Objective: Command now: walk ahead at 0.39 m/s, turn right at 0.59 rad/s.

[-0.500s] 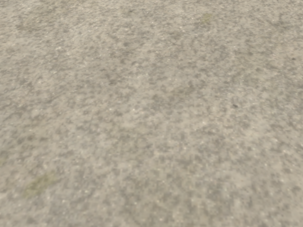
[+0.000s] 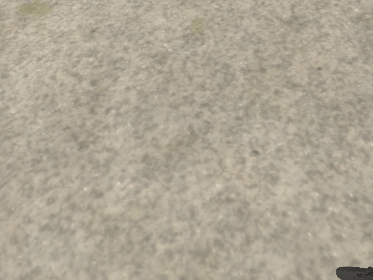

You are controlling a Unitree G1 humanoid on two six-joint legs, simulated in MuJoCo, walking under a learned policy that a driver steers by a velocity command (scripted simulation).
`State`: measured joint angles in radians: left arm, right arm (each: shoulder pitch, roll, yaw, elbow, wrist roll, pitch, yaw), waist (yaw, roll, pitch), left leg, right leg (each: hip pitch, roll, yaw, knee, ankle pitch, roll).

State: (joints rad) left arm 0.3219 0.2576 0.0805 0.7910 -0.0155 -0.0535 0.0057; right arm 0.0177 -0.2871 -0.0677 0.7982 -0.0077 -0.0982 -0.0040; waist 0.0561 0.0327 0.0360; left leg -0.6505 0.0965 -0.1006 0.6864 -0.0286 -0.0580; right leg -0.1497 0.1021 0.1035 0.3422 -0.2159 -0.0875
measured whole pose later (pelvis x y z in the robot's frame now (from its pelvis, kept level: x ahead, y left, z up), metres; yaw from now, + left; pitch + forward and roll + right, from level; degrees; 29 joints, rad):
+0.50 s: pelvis +0.15 +0.04 -0.01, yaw -18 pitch +1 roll +1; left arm 0.18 0.31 0.08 0.64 -0.01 0.06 0.02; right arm 0.11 -0.28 -0.07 0.80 -0.01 0.00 -0.02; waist -0.02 -0.01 0.07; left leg -0.30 0.05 0.16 0.40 -0.12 0.02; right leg -0.50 -0.07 0.00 0.83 -0.34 0.03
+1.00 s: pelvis +0.17 +0.01 -0.01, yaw -22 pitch +0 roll +0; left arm 0.13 0.22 0.02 0.76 0.02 0.00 0.01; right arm 0.17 -0.26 -0.04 0.90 -0.01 0.02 0.00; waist -0.01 0.00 0.02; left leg -0.22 0.04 0.01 0.51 -0.29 -0.03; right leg -0.25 0.03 0.00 0.50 -0.25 -0.02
